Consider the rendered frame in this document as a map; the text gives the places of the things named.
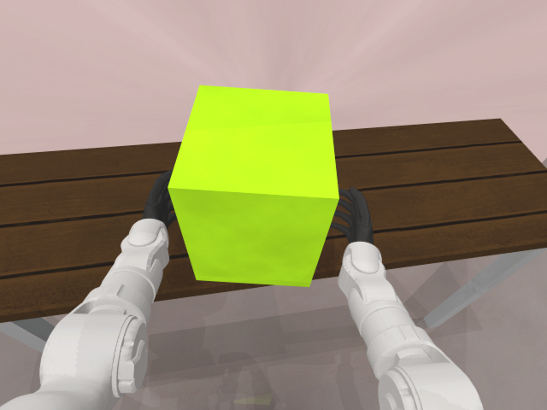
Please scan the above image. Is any robot right hand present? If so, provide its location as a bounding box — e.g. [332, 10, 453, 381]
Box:
[330, 186, 373, 245]

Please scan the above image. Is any robot left forearm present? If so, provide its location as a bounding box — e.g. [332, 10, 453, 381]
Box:
[39, 219, 169, 384]

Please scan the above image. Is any robot left hand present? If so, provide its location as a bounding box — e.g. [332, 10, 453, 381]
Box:
[142, 169, 177, 229]

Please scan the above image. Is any left robot upper arm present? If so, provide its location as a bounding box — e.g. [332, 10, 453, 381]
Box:
[0, 313, 148, 410]

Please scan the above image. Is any carton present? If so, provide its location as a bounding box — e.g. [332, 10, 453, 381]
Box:
[168, 85, 339, 287]

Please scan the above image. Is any right robot upper arm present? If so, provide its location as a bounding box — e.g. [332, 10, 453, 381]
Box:
[378, 362, 482, 410]

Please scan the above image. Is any robot right forearm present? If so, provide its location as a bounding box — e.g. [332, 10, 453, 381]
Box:
[338, 242, 484, 410]

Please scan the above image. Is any table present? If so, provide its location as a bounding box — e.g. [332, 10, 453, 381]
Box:
[0, 119, 547, 353]

